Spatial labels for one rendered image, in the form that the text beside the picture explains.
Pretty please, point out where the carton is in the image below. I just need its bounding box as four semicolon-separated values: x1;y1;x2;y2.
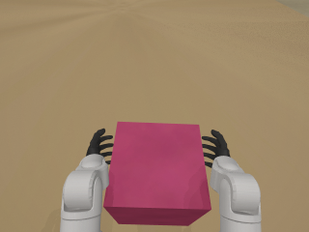
103;122;211;226

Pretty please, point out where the robot left hand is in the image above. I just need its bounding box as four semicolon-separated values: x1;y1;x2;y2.
86;129;114;164

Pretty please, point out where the robot left forearm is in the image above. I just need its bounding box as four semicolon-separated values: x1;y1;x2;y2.
60;154;109;232

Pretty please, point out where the robot right forearm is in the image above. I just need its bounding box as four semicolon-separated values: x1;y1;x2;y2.
210;156;262;232

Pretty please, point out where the robot right hand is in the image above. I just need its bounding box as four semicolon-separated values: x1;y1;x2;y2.
202;130;231;168

